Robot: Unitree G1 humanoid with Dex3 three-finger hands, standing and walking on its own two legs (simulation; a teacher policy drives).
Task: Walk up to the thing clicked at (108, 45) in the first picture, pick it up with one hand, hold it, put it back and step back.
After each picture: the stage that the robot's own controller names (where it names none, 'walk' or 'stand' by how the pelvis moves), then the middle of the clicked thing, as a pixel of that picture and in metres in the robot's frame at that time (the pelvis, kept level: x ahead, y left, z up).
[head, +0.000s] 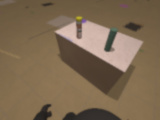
stand; (110, 40) +0.78 -0.16 +0.01
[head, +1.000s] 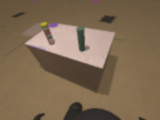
walk; (81, 40) +0.70 +0.16 +0.03
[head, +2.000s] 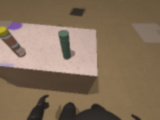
stand; (65, 46) +0.52 +0.22 +0.05
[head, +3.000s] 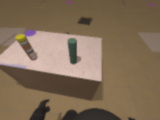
stand; (72, 52) +0.53 +0.18 +0.01
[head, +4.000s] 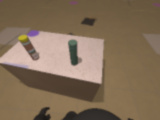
stand; (73, 54) +0.52 +0.18 +0.01
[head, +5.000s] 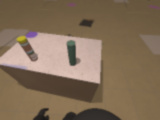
stand; (72, 54) +0.52 +0.19 +0.01
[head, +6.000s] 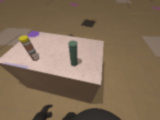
stand; (73, 54) +0.52 +0.18 +0.01
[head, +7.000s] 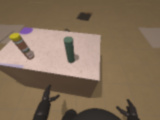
rise first; (70, 51) +0.52 +0.21 +0.01
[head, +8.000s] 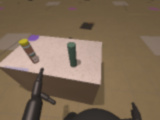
go down; (72, 56) +0.51 +0.21 +0.01
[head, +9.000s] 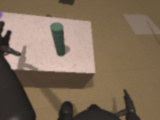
go down; (59, 42) +0.52 +0.20 +0.06
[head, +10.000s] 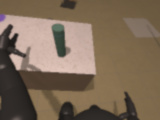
approach; (60, 43) +0.52 +0.20 +0.07
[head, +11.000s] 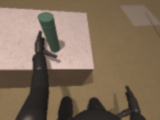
close in; (51, 36) +0.52 +0.22 +0.10
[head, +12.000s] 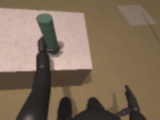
lift; (50, 38) +0.51 +0.21 +0.10
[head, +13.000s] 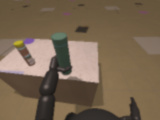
lift; (63, 57) +0.32 +0.17 +0.22
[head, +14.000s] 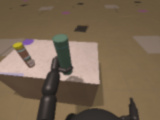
hold; (64, 57) +0.33 +0.17 +0.20
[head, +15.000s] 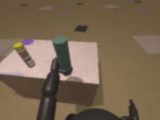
hold; (64, 59) +0.33 +0.17 +0.19
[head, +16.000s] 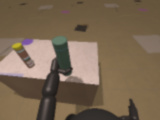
hold; (64, 59) +0.32 +0.17 +0.19
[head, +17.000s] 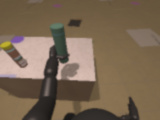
crouch; (61, 46) +0.43 +0.19 +0.19
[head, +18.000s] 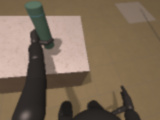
lower; (43, 29) +0.54 +0.23 +0.14
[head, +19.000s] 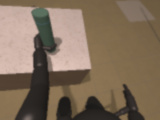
lower; (46, 34) +0.52 +0.21 +0.10
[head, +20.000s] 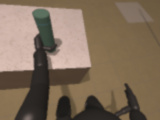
lower; (47, 35) +0.52 +0.21 +0.10
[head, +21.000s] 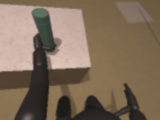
lower; (46, 34) +0.52 +0.21 +0.10
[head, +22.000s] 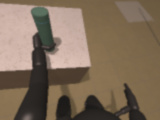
lower; (46, 34) +0.52 +0.22 +0.11
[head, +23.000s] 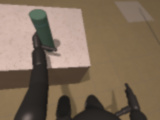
open; (45, 35) +0.52 +0.22 +0.10
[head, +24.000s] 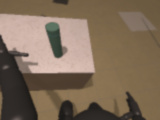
sink last; (55, 43) +0.50 +0.20 +0.08
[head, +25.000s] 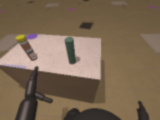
stand; (70, 52) +0.53 +0.21 +0.06
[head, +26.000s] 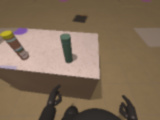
stand; (67, 50) +0.50 +0.21 +0.07
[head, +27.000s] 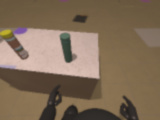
stand; (67, 49) +0.50 +0.21 +0.08
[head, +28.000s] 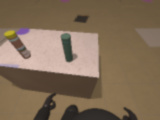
stand; (67, 49) +0.52 +0.21 +0.06
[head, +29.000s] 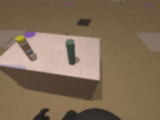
stand; (71, 53) +0.53 +0.20 +0.01
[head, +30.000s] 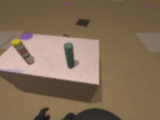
stand; (69, 57) +0.49 +0.20 +0.01
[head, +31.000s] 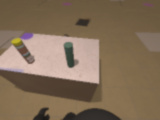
stand; (69, 56) +0.50 +0.20 +0.01
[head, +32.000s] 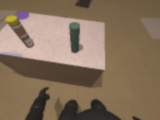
walk; (74, 40) +0.56 +0.14 +0.04
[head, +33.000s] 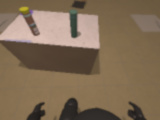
walk; (73, 25) +0.78 +0.24 +0.03
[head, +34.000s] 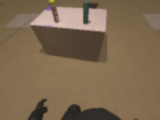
stand; (85, 13) +1.13 +0.16 +0.03
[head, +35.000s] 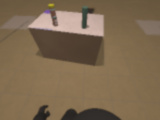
stand; (84, 18) +1.11 +0.18 +0.03
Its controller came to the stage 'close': yes
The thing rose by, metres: 0.21
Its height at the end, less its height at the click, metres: +0.00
